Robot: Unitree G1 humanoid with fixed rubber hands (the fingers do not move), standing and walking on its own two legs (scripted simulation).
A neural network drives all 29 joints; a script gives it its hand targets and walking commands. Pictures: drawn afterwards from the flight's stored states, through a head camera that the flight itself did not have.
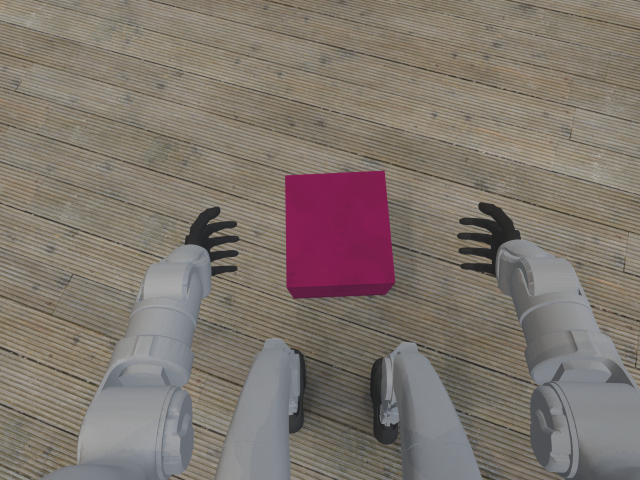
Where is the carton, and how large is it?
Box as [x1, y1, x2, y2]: [285, 171, 394, 298]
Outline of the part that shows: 384,171 285,175 286,280 287,288 294,298 385,294 394,283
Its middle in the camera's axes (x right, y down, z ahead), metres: +0.04 +0.00 +1.05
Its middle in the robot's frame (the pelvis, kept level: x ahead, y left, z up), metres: +0.55 +0.00 -0.59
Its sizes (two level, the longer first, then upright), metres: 0.293 0.257 0.179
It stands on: the floor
